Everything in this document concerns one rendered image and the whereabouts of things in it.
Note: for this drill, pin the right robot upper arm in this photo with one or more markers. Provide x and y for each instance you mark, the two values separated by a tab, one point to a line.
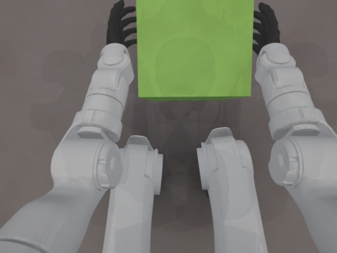
307	167

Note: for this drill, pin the left robot thigh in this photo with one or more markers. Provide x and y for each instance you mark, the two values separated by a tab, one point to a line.
129	218

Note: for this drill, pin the robot left hand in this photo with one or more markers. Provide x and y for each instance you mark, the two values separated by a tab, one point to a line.
116	25

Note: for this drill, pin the right robot thigh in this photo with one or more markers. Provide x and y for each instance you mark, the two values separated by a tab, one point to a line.
235	209

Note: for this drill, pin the carton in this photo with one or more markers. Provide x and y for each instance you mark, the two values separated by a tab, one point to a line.
194	50

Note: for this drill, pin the robot thigh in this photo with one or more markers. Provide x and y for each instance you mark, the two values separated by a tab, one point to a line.
129	218
235	209

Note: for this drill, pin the robot right hand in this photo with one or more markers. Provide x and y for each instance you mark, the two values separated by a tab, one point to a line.
268	28

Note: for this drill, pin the left robot forearm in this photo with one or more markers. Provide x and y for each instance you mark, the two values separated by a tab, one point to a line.
100	117

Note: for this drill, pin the right robot forearm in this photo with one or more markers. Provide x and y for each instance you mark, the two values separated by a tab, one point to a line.
286	96

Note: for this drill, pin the left robot upper arm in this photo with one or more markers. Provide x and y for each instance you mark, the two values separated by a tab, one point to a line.
82	170

